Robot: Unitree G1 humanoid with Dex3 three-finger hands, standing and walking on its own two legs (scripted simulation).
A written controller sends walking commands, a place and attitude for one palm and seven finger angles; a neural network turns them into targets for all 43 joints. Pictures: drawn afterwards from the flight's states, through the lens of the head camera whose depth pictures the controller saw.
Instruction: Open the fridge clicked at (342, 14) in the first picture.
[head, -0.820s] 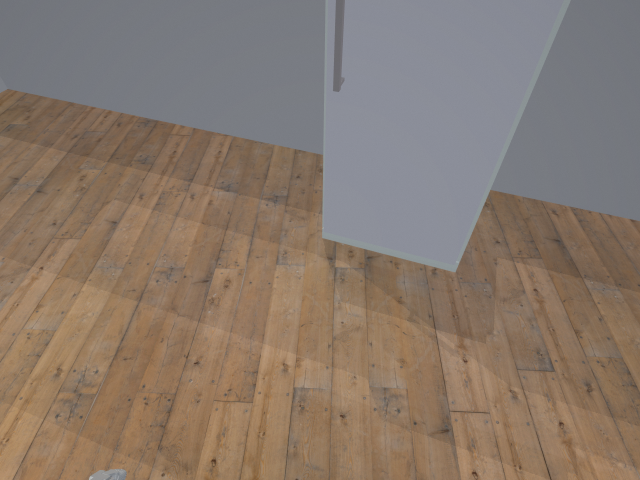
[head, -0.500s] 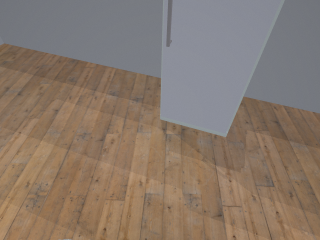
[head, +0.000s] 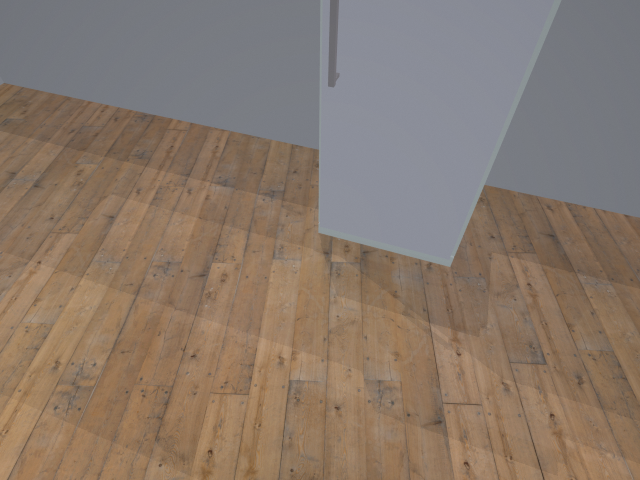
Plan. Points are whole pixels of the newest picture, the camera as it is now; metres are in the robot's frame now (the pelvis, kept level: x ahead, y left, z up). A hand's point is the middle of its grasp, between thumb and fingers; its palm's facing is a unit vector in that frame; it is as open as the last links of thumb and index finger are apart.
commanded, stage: look at it before walking up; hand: left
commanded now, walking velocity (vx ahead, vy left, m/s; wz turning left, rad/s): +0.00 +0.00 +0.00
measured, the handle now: (336, 13) +1.13 +0.03 +0.14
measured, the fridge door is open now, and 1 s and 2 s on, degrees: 0 0 0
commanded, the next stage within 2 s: walk to a spot facing it in 0.62 s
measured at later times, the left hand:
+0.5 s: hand out of the picture +0.08 +0.24 -0.15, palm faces -0.02 -0.94 -0.34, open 7.4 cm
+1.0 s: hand out of the picture +0.04 +0.22 -0.19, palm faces +0.10 -0.97 -0.22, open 7.4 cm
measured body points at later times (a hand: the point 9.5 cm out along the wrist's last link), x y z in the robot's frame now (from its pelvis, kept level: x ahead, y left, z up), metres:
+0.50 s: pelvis +0.01 +0.00 +0.00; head +0.01 -0.01 +0.45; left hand +0.08 +0.29 -0.13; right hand +0.09 -0.30 -0.13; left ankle +0.00 +0.12 -0.74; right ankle +0.00 -0.13 -0.74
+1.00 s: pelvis +0.04 +0.02 -0.01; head +0.03 +0.03 +0.44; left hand +0.03 +0.27 -0.17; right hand +0.07 -0.24 -0.15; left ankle +0.03 +0.12 -0.74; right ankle +0.01 -0.13 -0.74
